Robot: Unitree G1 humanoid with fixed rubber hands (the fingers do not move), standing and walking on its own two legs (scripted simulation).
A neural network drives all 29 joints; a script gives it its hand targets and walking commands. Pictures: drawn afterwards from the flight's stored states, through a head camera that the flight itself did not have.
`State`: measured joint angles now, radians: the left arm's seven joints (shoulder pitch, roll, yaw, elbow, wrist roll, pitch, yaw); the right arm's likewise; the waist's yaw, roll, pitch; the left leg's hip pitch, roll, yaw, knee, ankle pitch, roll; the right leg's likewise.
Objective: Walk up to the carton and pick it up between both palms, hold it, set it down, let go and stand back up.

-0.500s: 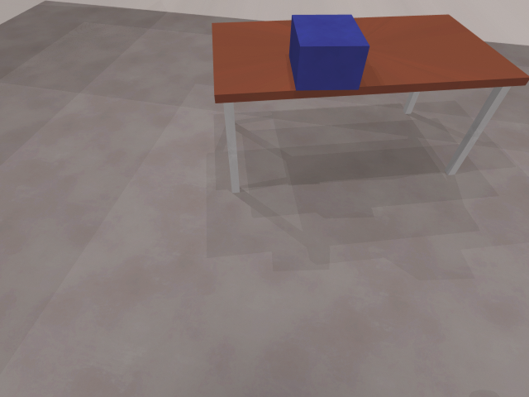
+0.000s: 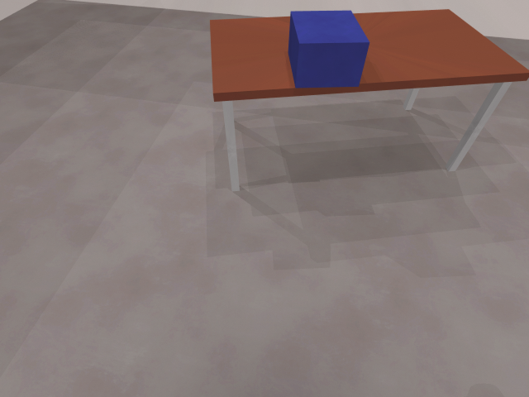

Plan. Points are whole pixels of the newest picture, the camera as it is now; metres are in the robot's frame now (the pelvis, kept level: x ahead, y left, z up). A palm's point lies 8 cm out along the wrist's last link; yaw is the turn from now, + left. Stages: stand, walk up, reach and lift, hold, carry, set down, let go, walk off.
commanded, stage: walk up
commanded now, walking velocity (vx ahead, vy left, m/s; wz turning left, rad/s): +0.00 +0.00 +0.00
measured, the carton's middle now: (324, 48) +1.32 -0.21 -0.10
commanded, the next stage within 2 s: none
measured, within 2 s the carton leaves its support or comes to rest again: neither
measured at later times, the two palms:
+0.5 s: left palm out of the picture +0.15 +0.17 -0.15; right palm out of the picture +0.04 -0.32 -0.19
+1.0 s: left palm (190, 321) +0.29 +0.17 -0.18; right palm (405, 265) +0.41 -0.30 -0.17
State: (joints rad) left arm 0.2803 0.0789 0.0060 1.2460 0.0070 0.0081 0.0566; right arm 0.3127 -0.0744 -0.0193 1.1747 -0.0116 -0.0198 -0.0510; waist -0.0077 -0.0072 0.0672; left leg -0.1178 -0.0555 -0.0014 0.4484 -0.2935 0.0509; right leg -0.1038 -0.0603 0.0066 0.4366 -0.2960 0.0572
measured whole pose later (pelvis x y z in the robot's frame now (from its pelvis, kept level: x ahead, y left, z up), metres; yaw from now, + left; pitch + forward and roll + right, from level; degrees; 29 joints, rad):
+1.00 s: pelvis +0.34 -0.07 -0.05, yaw -1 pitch -5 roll +1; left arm 0.46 0.22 0.00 0.92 0.04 -0.03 -0.01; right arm 0.21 -0.14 -0.03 0.86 -0.04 -0.04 -0.01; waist 0.02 -0.05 0.17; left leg -0.47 0.02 0.12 0.84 -0.29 0.05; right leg -0.30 -0.03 0.01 1.31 -0.55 -0.03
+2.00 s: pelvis +0.74 -0.11 -0.04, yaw -7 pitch -3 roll +2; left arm 0.33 0.25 0.05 0.75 0.05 -0.03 -0.01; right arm 0.31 -0.17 -0.03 0.84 -0.04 -0.05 -0.01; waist -0.03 -0.07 0.12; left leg -0.32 0.08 0.16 0.78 -0.39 0.00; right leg -0.54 -0.07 -0.04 1.04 -0.45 0.00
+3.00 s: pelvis +0.92 -0.09 -0.02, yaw -7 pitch -4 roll +0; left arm 0.17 0.20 0.00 0.83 0.01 0.00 0.00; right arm 0.14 -0.24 -0.02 0.90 0.00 0.03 0.00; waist -0.02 0.03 0.14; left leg -0.35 0.04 0.06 0.58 -0.16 0.00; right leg -0.20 -0.01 -0.02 0.64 -0.38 0.00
